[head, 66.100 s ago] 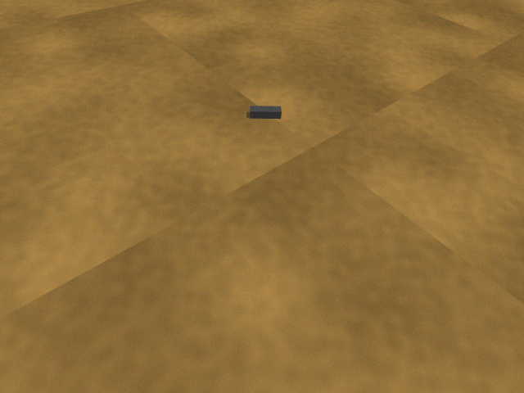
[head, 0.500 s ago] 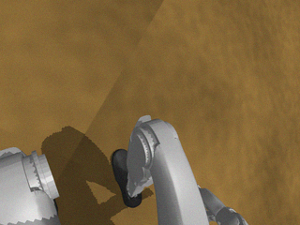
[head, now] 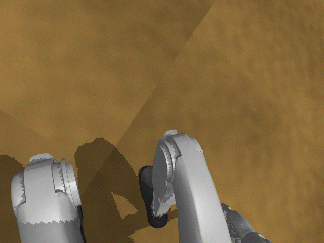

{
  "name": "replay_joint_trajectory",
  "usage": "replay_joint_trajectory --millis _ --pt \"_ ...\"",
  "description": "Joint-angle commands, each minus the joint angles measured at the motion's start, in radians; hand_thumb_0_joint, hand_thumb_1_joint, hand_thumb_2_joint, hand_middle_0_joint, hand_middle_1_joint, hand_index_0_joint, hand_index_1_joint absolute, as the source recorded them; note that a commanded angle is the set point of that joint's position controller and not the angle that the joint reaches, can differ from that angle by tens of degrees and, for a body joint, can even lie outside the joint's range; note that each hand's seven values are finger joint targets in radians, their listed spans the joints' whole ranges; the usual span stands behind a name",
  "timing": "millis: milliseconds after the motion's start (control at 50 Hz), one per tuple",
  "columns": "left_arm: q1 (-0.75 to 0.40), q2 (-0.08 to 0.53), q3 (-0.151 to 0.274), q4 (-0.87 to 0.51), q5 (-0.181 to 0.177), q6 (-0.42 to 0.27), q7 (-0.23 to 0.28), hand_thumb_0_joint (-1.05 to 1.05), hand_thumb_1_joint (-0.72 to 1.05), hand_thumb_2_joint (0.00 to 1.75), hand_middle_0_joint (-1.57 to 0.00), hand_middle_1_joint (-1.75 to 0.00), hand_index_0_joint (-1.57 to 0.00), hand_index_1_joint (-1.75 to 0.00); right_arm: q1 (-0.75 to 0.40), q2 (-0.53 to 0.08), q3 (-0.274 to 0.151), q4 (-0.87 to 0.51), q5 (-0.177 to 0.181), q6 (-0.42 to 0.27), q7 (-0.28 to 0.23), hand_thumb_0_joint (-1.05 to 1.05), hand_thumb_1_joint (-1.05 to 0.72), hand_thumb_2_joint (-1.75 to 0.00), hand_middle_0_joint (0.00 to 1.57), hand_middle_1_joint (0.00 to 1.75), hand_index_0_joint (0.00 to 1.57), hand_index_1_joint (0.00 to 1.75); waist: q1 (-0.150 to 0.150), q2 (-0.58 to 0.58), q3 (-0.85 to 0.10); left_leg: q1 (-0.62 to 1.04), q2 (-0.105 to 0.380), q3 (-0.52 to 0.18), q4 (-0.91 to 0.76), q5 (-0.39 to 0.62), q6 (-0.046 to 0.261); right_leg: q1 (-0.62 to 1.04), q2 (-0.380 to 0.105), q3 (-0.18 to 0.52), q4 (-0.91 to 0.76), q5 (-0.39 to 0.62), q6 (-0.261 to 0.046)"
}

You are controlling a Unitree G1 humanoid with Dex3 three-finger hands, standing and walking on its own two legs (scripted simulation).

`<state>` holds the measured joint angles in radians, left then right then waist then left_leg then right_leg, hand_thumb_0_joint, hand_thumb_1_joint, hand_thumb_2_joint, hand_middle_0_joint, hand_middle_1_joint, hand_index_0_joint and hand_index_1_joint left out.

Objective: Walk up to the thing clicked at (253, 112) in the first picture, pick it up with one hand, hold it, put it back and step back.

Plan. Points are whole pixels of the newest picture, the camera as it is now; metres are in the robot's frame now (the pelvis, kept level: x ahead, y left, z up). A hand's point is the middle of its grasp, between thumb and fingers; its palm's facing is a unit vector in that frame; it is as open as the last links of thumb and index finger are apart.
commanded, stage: lift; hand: left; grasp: from above
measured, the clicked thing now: out of the picture +0.47 +0.43 -0.20
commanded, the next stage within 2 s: hold in 1.72 s
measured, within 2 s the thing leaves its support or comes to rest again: neither
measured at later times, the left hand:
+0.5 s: hand out of the picture +0.40 +0.40 -0.04, palm faces -0.43 -0.16 -0.89, open 9.5 cm
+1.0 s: hand out of the picture +0.33 +0.34 +0.16, palm faces -0.38 -0.18 -0.91, open 9.6 cm
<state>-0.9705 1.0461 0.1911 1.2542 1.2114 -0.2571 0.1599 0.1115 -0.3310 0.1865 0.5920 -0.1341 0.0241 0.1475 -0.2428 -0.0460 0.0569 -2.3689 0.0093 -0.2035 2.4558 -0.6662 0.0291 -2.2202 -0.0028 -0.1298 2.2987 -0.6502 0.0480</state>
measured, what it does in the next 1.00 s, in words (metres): rises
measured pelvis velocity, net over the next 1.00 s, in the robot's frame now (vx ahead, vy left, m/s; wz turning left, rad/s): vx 0.00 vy -0.01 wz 0.16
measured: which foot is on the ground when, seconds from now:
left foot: down 0.00-1.00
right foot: down 0.00-1.00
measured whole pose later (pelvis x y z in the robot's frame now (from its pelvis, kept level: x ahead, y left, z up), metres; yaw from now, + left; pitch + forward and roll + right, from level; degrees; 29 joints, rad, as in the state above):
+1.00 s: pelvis +0.00 -0.01 +0.23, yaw +9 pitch +26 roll -5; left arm -0.36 0.62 0.02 0.59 0.93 -0.06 0.00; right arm 0.13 -0.25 0.00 0.65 0.02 0.05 0.00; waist -0.08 0.05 -0.15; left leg -1.57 0.04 -0.07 1.69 -0.58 0.01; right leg -1.52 -0.01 -0.05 1.62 -0.56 0.03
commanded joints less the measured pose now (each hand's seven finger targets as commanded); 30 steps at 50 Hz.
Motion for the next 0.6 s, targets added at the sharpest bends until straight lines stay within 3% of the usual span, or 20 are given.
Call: replay_joint_trajectory --millis 0,60,120,180,280,320,360,480,540,580 --pt "-0.314 0.313 0.037 -0.190 -0.020 0.011 0.029 0.00 0.39 0.66 -0.77 -0.84 -0.82 -0.79 0.207 -0.278 -0.106 -0.004 0.004 0.015 -0.022 0.00 -0.93 -0.91 0.20 0.30 0.20 0.30 -0.020 0.523 -0.726 0.663 0.015 0.070 -0.307 0.238 -0.017 0.244 0.035 -0.073 -0.179 0.224 -0.084" --pt "-0.262 0.316 0.066 -0.189 -0.043 0.028 0.012 0.00 0.50 0.70 -0.83 -0.83 -0.87 -0.78 0.224 -0.280 -0.124 -0.010 0.010 0.021 -0.023 0.00 -0.91 -0.90 0.20 0.30 0.20 0.30 0.000 0.485 -0.753 0.660 0.007 0.088 -0.315 0.238 -0.010 0.287 0.034 -0.064 -0.209 0.225 -0.083" --pt "-0.248 0.288 0.041 -0.224 -0.076 0.051 -0.029 0.00 0.51 0.70 -0.85 -0.81 -0.89 -0.77 0.223 -0.259 -0.132 -0.008 0.018 0.026 -0.028 0.00 -0.91 -0.90 0.20 0.30 0.20 0.30 0.011 0.480 -0.777 0.652 0.011 0.099 -0.351 0.187 -0.002 0.310 0.038 -0.051 -0.230 0.199 -0.081" --pt "-0.190 0.281 0.051 -0.263 -0.105 0.068 -0.075 0.00 0.52 0.66 -0.86 -0.78 -0.90 -0.73 0.231 -0.253 -0.150 -0.018 0.029 0.038 -0.035 0.00 -0.91 -0.90 0.20 0.30 0.20 0.30 0.033 0.448 -0.806 0.652 0.007 0.107 -0.374 0.188 0.000 0.353 0.035 -0.038 -0.253 0.194 -0.083" --pt "-0.164 0.295 0.095 -0.417 -0.141 0.045 -0.121 0.00 0.56 0.58 -0.87 -0.74 -0.93 -0.68 0.230 -0.242 -0.181 -0.020 0.052 0.060 -0.056 0.00 -0.91 -0.90 0.20 0.30 0.20 0.30 0.070 0.435 -0.893 0.737 -0.001 0.110 -0.407 0.244 0.000 0.371 0.027 -0.016 -0.285 0.223 -0.088" --pt "-0.132 0.259 0.090 -0.460 -0.164 0.032 -0.135 0.00 0.56 0.59 -0.88 -0.72 -0.94 -0.67 0.221 -0.228 -0.188 -0.022 0.057 0.064 -0.063 0.00 -0.90 -0.90 0.20 0.30 0.20 0.30 0.069 0.431 -0.882 0.741 -0.002 0.112 -0.431 0.233 0.003 0.381 0.025 -0.010 -0.301 0.220 -0.085" --pt "-0.102 0.253 0.101 -0.477 -0.166 0.026 -0.137 0.00 0.52 0.62 -0.85 -0.74 -0.90 -0.69 0.216 -0.218 -0.201 -0.016 0.065 0.067 -0.071 0.00 -0.90 -0.90 0.20 0.30 0.20 0.30 0.090 0.437 -0.915 0.775 0.000 0.114 -0.463 0.227 0.004 0.385 0.025 0.000 -0.310 0.220 -0.083" --pt "0.005 0.146 0.064 -0.515 -0.190 0.037 -0.136 0.00 0.47 0.63 -0.80 -0.78 -0.85 -0.73 0.200 -0.189 -0.227 -0.019 0.091 0.066 -0.085 0.00 -0.90 -0.90 0.20 0.30 0.20 0.30 0.107 0.393 -0.845 0.803 0.009 0.094 -0.603 0.098 0.009 0.426 0.029 0.006 -0.394 0.157 -0.077" --pt "0.052 0.079 0.025 -0.572 -0.212 0.057 -0.151 0.00 0.49 0.62 -0.79 -0.81 -0.85 -0.75 0.201 -0.180 -0.238 -0.025 0.102 0.060 -0.090 0.00 -0.90 -0.90 0.20 0.30 0.20 0.30 0.104 0.357 -0.845 0.840 0.010 0.090 -0.646 0.119 0.012 0.475 0.028 0.012 -0.442 0.174 -0.073" --pt "0.072 0.078 0.033 -0.636 -0.236 0.068 -0.158 0.00 0.51 0.63 -0.81 -0.79 -0.87 -0.73 0.188 -0.180 -0.247 -0.030 0.109 0.054 -0.097 0.00 -0.90 -0.90 0.20 0.30 0.20 0.30 0.116 0.355 -0.854 0.886 0.014 0.080 -0.691 0.118 0.010 0.504 0.025 0.014 -0.473 0.174 -0.071"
